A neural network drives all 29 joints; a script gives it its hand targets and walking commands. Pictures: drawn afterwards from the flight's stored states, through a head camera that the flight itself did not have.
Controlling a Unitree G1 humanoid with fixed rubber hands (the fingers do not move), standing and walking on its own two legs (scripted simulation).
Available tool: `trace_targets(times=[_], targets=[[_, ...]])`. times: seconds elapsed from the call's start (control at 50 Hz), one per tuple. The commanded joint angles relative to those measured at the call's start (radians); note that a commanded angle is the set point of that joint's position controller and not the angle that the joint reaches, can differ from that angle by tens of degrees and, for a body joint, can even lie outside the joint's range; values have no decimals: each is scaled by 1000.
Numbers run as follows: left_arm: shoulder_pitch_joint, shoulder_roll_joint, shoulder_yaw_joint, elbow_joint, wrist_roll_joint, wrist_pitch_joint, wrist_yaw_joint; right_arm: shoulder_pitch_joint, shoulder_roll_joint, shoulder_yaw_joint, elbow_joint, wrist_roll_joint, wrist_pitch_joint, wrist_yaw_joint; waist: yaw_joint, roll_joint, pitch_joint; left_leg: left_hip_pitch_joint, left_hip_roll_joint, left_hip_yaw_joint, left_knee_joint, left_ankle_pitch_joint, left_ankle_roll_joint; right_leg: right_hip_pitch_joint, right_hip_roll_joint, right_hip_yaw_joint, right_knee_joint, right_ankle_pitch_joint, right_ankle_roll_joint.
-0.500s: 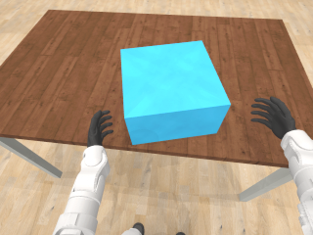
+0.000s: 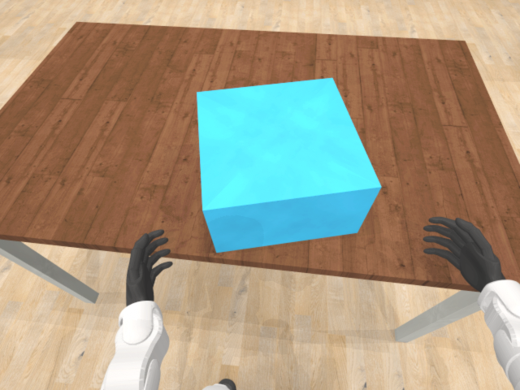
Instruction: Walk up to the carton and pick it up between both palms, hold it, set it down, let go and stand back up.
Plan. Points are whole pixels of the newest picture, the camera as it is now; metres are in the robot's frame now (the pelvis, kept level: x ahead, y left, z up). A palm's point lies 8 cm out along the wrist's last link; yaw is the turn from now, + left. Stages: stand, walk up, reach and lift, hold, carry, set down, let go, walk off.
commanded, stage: set down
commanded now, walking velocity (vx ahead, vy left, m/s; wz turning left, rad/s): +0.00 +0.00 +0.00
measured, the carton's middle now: (276, 162) +0.51 +0.04 +0.00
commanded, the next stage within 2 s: none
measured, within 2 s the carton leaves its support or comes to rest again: neither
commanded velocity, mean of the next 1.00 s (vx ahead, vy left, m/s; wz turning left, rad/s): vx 0.00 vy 0.00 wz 0.00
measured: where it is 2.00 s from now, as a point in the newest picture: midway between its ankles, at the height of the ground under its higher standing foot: outside the picture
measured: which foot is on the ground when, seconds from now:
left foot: down 0.00-1.00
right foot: down 0.00-1.00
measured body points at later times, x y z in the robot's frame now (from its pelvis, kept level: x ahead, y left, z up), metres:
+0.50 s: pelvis -0.01 +0.00 +0.00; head +0.01 +0.00 +0.45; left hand +0.22 +0.21 +0.02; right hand +0.29 -0.29 +0.02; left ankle +0.03 +0.16 -0.73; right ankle +0.01 -0.08 -0.73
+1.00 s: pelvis +0.01 +0.01 +0.00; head +0.00 +0.01 +0.45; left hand +0.19 +0.22 +0.02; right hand +0.24 -0.29 +0.00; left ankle +0.03 +0.16 -0.73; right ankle +0.01 -0.08 -0.73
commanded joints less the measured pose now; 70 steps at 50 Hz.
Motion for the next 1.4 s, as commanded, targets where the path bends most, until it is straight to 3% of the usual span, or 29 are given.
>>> trace_targets(times=[0.0,0.02,0.06,0.1,0.16,0.2,0.22,0.24,0.28,0.34,0.36,0.38,0.4,0.48,0.54,0.62,0.64,0.68,0.74,0.76,0.82,0.84,0.86,0.88,0.94,1.06,1.08,1.2,1.38], targets=[[-68,-17,-4,-358,16,-41,23,-85,-368,-130,-51,52,-62,15,-159,-149,-342,302,-48,1,31,242,53,283,-59,125,-38,311,53],[-258,18,33,-217,18,-50,18,-255,-286,-96,-14,16,-39,8,-87,-160,-345,202,-58,30,36,103,69,254,-81,168,-62,97,43],[13,-32,-55,-468,4,-23,33,1,-365,-117,-125,55,-39,31,-168,-159,-361,360,-47,-4,44,208,54,286,-63,117,-61,207,38],[-89,-16,-33,-386,-19,-20,30,-78,-366,-152,-173,24,-28,33,-182,-178,-358,291,-54,-2,27,126,63,256,-73,127,-66,182,39],[-38,-28,-42,-394,3,9,31,-28,-368,-178,-181,9,8,41,-189,-180,-261,293,-38,-12,15,21,78,207,-86,161,-98,-105,41],[-172,8,-20,-364,-2,9,50,-150,-327,-161,-238,-14,38,37,-125,-218,-237,218,-44,16,26,-94,83,182,-101,185,-105,-290,56],[-124,-17,-18,-358,10,16,54,-91,-339,-200,-224,-18,44,46,-167,-201,-235,262,-37,-2,30,-72,70,155,-104,180,-110,-260,52],[-272,3,-14,-324,-16,27,58,-240,-336,-193,-219,-29,64,45,-128,-206,-224,210,-42,20,18,-137,72,117,-91,168,-106,-373,46],[34,-44,-19,-375,6,48,48,69,-335,-172,-232,-12,81,42,-167,-206,-205,302,-40,2,14,20,62,225,-109,186,-127,-151,47],[-15,-24,5,-439,23,58,54,-1,-367,-162,-295,15,82,48,-133,-204,-242,300,-52,8,11,54,60,237,-106,185,-118,-83,48],[-53,-42,-24,-315,41,52,40,-9,-310,-138,-182,-6,103,45,-136,-204,-174,279,-57,22,24,-29,66,196,-106,197,-125,-189,46],[-148,-40,-39,-414,26,70,54,-68,-357,-190,-194,-11,118,53,-167,-170,-215,282,-47,3,16,-42,57,179,-97,181,-118,-232,28],[2,-43,-8,-419,42,73,56,34,-347,-169,-253,9,115,53,-116,-180,-164,297,-45,5,7,-4,62,204,-104,198,-141,-220,27],[98,-53,-47,-457,45,76,41,151,-353,-181,-231,-5,124,39,-171,-170,-136,340,-56,9,8,43,48,242,-94,181,-147,-81,31],[114,-41,-5,-440,43,50,24,150,-332,-159,-318,-5,95,27,-144,-229,-135,300,-62,12,15,80,58,278,-108,197,-132,60,52],[136,-16,-26,-559,57,26,20,216,-305,-163,-379,1,76,14,-179,-212,-137,289,-80,19,26,97,47,326,-108,194,-116,133,57],[164,-15,-11,-519,39,8,19,223,-302,-155,-399,-1,59,7,-149,-246,-138,262,-79,25,22,107,59,361,-112,200,-104,180,66],[178,-34,-46,-453,38,9,1,246,-297,-171,-336,-3,64,5,-189,-232,-71,287,-82,25,17,79,54,319,-105,193,-118,153,61],[208,15,12,-424,52,-4,-13,248,-284,-166,-395,-40,45,-14,-172,-273,-75,239,-82,17,-1,65,59,369,-136,221,-111,254,77],[237,-2,-12,-476,81,-15,-7,313,-280,-133,-407,-18,49,-8,-185,-219,-98,272,-85,9,4,111,47,392,-123,204,-99,290,77],[188,2,-25,-465,60,-15,-2,257,-284,-154,-351,-20,49,1,-165,-233,-89,266,-79,18,-5,94,53,373,-111,194,-126,198,62],[192,-6,-15,-299,86,9,-29,301,-234,-137,-259,-49,78,-15,-192,-229,15,272,-78,24,-1,26,59,336,-134,221,-155,79,63],[183,-4,-29,-479,68,-6,-2,262,-264,-152,-389,-21,63,3,-151,-246,-79,274,-68,8,-10,63,58,352,-117,211,-150,80,49],[180,-16,-23,-272,86,17,-33,294,-228,-140,-276,-73,95,-18,-191,-262,50,277,-73,16,-16,1,64,311,-145,243,-178,21,67],[180,-4,-42,-384,69,17,-16,247,-236,-159,-391,-47,82,-7,-157,-205,-21,293,-65,15,-36,6,58,308,-105,196,-161,-16,46],[127,6,-49,-256,70,72,-38,246,-182,-185,-298,-114,148,-15,-177,-220,87,291,-66,34,-45,-90,72,253,-125,216,-209,-222,49],[129,5,-47,-302,71,73,-29,213,-200,-183,-349,-92,148,-1,-135,-215,30,305,-55,12,-39,-54,71,254,-118,212,-190,-196,40],[153,30,-13,-272,85,82,-43,242,-145,-169,-378,-114,153,-31,-122,-227,20,231,-72,24,-39,-10,71,369,-138,239,-170,-42,56],[185,60,0,-197,95,65,-80,319,-85,-169,-351,-178,132,-80,-161,-200,32,286,-80,19,-66,33,70,379,-102,188,-157,111,51]])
